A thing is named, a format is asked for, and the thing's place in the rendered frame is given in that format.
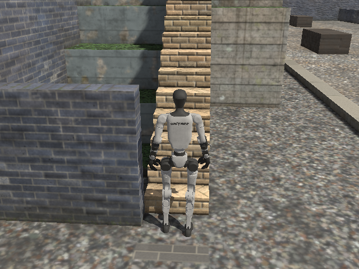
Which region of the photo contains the robot left hand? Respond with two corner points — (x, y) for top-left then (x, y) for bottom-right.
(148, 158), (160, 171)

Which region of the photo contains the left robot foot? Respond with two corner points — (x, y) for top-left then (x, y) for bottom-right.
(162, 219), (171, 233)

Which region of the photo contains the robot right upper arm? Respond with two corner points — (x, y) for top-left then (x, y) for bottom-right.
(191, 113), (206, 143)

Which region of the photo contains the right robot forearm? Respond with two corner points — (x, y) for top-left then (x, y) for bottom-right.
(200, 136), (209, 159)

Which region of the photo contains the left robot forearm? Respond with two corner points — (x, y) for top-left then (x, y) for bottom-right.
(149, 136), (159, 160)

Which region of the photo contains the robot right hand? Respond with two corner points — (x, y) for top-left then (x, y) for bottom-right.
(198, 157), (210, 169)

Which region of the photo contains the humanoid robot torso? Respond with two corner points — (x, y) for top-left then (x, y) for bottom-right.
(167, 111), (193, 168)

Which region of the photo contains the robot left upper arm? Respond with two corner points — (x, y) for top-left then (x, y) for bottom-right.
(153, 113), (168, 144)

